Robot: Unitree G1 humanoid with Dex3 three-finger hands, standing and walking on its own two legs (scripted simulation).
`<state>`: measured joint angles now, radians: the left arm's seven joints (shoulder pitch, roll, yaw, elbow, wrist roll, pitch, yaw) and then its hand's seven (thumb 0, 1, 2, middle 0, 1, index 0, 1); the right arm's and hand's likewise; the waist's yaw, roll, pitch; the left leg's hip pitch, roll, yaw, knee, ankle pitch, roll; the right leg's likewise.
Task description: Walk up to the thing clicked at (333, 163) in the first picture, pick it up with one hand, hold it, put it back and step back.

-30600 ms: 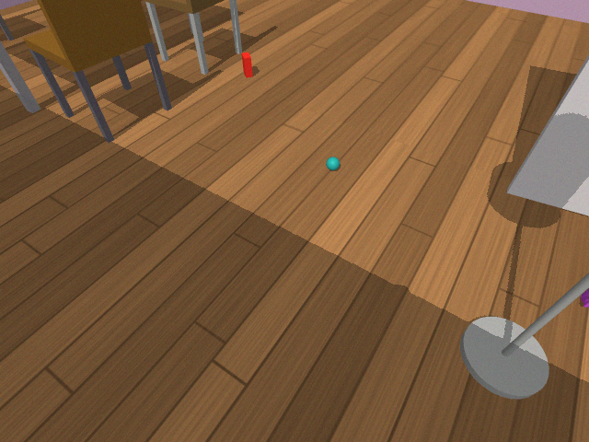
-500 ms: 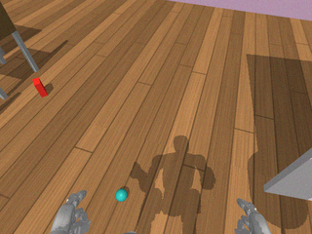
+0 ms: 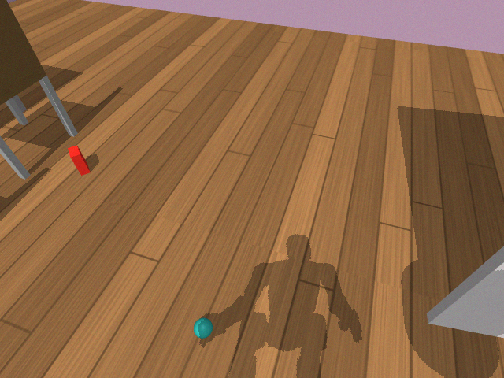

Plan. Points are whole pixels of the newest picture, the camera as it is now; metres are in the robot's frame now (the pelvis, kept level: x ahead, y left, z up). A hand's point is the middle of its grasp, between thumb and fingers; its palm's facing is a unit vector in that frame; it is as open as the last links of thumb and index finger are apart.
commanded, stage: stand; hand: left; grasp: from above
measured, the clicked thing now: (203, 327) +0.43 +0.22 -0.73
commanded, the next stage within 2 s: step back in 1.94 s
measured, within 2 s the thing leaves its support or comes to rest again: neither
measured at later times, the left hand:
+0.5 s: hand out of the picture +0.05 +0.23 -0.15, palm faces +0.01 -0.94 -0.33, open 7.4 cm
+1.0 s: hand out of the picture +0.09 +0.23 -0.15, palm faces +0.00 -0.94 -0.33, open 7.4 cm
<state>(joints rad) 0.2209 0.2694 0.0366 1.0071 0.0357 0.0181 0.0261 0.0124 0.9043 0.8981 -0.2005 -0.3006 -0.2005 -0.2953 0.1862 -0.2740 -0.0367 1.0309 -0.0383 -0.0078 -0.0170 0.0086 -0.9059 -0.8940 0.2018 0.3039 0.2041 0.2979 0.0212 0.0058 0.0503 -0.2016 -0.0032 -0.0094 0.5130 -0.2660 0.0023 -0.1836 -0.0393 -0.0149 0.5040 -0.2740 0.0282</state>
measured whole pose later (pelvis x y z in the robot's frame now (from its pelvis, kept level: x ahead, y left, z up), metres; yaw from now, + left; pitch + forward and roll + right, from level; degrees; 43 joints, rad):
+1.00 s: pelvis +0.01 -0.01 +0.01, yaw -1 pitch -3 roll +0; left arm 0.10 0.30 0.03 1.15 0.02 0.00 0.01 0.01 0.90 0.90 -0.20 -0.30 -0.20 -0.30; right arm 0.11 -0.32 -0.01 1.14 -0.02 -0.01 -0.01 0.01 -0.91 -0.89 0.20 0.30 0.20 0.30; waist 0.00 0.01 0.05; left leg -0.09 0.02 0.00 0.33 -0.19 -0.02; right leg -0.09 -0.02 -0.01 0.33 -0.19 0.01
